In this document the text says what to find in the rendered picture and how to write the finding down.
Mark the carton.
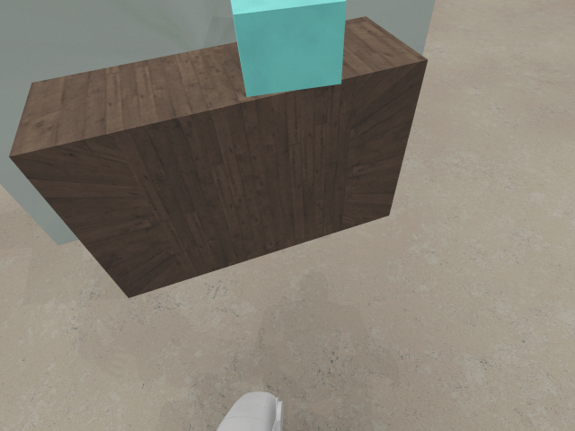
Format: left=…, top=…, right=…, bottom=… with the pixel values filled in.
left=230, top=0, right=347, bottom=97

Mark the robot left thigh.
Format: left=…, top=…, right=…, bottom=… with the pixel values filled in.
left=217, top=391, right=283, bottom=431

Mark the pedestal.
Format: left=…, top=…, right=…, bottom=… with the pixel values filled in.
left=9, top=16, right=428, bottom=298

